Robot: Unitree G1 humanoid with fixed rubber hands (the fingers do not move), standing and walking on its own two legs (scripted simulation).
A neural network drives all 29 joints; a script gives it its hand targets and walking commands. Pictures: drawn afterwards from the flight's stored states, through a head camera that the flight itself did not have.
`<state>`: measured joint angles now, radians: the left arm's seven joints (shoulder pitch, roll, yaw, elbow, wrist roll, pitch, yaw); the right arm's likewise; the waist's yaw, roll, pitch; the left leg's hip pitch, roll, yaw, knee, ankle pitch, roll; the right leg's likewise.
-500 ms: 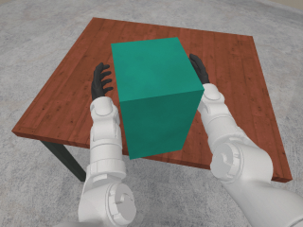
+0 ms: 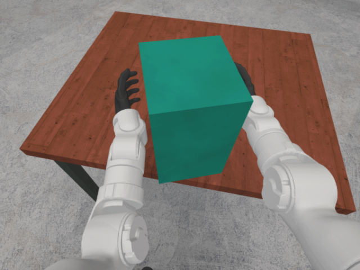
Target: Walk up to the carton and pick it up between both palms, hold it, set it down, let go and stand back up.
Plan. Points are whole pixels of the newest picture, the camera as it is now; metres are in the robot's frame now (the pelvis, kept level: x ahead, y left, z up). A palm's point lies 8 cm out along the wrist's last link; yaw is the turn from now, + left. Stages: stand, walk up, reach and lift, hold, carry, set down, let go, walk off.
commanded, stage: set down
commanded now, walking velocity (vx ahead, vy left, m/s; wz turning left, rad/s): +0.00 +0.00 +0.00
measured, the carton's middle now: (186, 117) +0.42 +0.07 +0.06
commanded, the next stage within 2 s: none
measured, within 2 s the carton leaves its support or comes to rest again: neither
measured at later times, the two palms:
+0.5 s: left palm (128, 107) +0.39 +0.19 +0.11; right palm (284, 79) +0.51 -0.14 +0.14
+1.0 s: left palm (113, 74) +0.39 +0.20 +0.20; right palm (298, 48) +0.50 -0.13 +0.22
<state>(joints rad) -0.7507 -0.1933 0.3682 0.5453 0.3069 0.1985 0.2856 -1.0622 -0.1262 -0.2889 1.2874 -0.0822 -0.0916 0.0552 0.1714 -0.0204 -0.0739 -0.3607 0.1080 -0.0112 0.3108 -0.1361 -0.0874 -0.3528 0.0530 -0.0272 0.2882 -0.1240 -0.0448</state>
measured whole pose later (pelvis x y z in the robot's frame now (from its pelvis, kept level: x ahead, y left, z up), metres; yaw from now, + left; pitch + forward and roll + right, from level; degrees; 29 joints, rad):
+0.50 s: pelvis -0.02 -0.01 -0.01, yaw -2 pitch +17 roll -1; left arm -0.81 -0.07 0.25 0.60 -0.02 0.23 0.29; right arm -1.21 -0.44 0.13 1.24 0.35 0.04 0.09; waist 0.25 0.06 -0.14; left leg -0.54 0.13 0.00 0.37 -0.13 -0.10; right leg -0.55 0.07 -0.01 0.36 -0.11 -0.05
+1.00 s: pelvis -0.02 -0.01 -0.01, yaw +1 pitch +11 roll -1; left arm -0.97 0.02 0.20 0.44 -0.09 0.61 0.33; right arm -1.30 -0.51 0.16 1.14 0.44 0.28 0.10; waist 0.21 0.04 -0.10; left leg -0.44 0.11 -0.03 0.37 -0.13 -0.10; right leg -0.43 0.06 -0.04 0.36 -0.13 -0.05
